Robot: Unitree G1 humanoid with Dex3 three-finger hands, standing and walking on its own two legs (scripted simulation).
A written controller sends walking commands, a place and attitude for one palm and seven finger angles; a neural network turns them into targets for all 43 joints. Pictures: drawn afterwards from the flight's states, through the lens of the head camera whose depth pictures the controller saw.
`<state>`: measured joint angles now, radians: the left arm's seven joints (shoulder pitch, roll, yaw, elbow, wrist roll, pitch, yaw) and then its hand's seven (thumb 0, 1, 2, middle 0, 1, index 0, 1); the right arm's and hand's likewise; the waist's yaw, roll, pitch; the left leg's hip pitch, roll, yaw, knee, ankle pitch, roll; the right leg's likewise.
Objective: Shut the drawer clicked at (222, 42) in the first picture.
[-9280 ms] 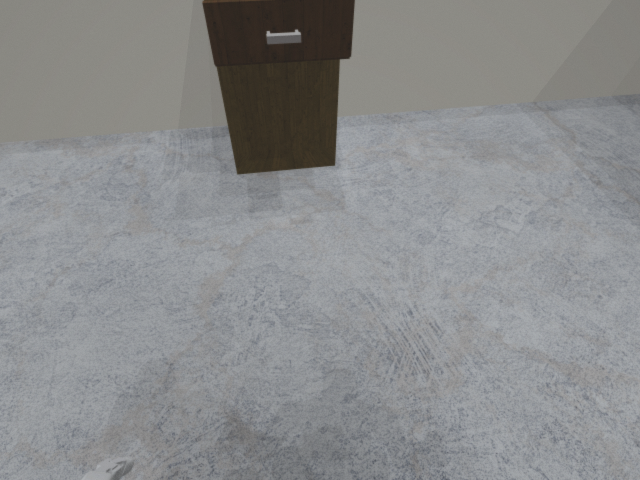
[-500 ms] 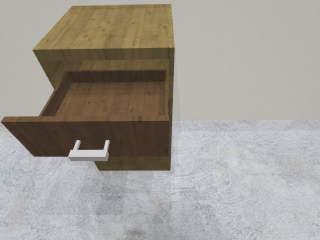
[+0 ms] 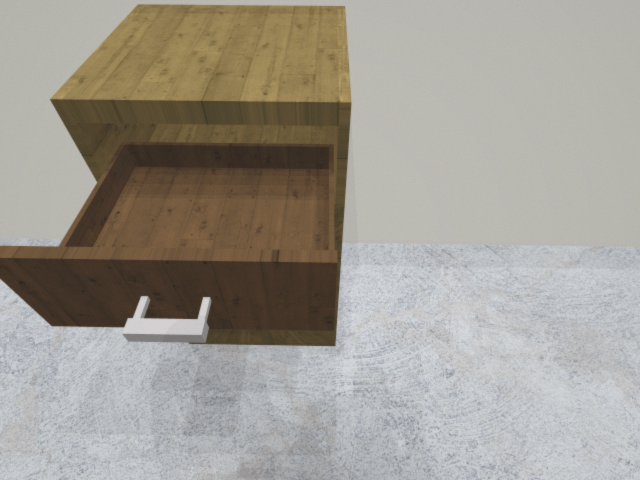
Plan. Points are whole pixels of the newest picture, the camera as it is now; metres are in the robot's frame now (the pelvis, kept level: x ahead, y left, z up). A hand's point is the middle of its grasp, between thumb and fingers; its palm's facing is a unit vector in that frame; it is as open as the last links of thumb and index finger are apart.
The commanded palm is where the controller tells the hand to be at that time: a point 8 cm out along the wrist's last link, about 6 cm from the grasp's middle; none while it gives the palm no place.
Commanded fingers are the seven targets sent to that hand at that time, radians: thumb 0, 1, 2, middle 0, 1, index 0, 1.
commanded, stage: look again from close up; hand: left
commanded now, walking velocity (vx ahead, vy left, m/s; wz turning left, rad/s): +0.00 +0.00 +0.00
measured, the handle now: (170, 316) +0.32 +0.23 +0.00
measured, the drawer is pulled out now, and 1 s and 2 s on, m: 0.30 0.29 0.29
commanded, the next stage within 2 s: raise the hand and make a fist in 0.16 s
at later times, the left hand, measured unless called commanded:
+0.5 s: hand (192, 411) +0.20 +0.17 -0.02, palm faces +0.23 -0.97 -0.11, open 7.0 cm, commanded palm +0.11 +0.21 -0.05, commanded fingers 0.00 0.90 0.90 -0.46 -0.58 -0.46 -0.58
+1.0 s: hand (181, 444) +0.16 +0.17 +0.01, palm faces +0.00 -1.00 -0.04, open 4.3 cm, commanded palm +0.11 +0.23 +0.01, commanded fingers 0.00 0.90 0.90 -0.96 -1.12 -0.96 -1.12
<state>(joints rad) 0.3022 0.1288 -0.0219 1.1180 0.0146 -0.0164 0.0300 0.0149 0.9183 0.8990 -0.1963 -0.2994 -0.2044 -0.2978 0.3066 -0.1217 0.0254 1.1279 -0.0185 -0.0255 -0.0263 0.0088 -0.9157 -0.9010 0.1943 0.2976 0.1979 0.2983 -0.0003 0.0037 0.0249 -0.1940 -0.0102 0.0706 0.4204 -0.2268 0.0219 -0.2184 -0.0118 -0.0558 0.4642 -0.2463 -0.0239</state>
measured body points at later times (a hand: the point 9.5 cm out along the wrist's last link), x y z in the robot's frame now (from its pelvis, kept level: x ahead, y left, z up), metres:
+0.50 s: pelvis +0.01 -0.01 -0.02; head +0.01 -0.03 +0.43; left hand +0.19 +0.23 -0.01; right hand +0.16 -0.27 -0.11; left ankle +0.00 +0.10 -0.74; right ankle +0.00 -0.10 -0.74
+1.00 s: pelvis -0.02 -0.02 -0.06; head +0.01 -0.03 +0.39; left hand +0.16 +0.22 +0.01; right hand +0.17 -0.22 -0.14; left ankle +0.00 +0.10 -0.74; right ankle +0.00 -0.10 -0.74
